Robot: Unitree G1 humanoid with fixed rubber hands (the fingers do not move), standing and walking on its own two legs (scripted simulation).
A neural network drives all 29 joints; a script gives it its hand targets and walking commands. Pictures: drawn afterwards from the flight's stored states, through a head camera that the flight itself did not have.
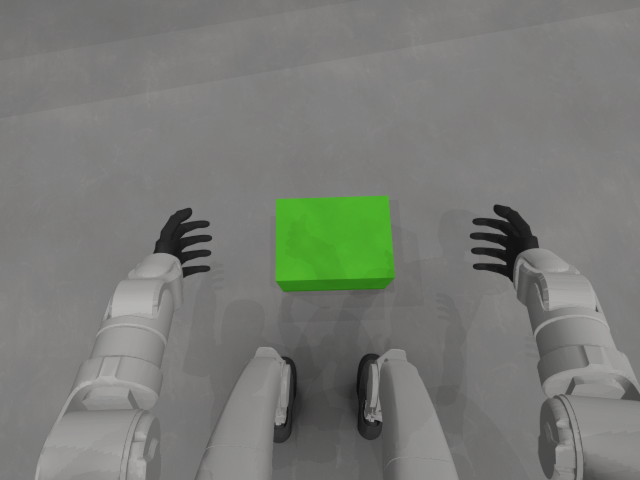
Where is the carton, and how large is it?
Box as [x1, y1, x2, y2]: [276, 196, 394, 291]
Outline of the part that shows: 388,196 276,199 276,281 283,291 384,288 394,277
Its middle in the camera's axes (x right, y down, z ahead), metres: +0.03 +0.02 +1.03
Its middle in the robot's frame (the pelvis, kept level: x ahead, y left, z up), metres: +0.52 +0.01 -0.60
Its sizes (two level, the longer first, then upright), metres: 0.282 0.208 0.177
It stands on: the floor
